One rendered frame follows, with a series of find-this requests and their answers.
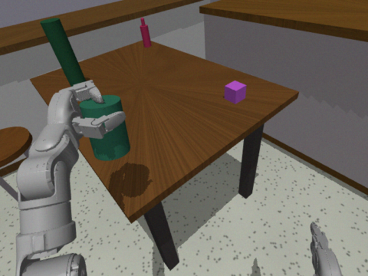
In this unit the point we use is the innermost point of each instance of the stool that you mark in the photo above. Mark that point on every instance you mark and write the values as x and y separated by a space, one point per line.
14 141

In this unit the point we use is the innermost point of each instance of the table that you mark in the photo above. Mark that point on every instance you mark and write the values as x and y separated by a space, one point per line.
178 123

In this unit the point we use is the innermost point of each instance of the left robot hand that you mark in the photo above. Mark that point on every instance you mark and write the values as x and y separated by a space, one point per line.
64 108

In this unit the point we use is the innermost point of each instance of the left robot arm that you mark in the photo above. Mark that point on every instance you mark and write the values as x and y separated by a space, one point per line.
44 194

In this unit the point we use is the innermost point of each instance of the right robot hand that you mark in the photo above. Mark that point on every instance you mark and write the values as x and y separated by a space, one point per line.
324 260

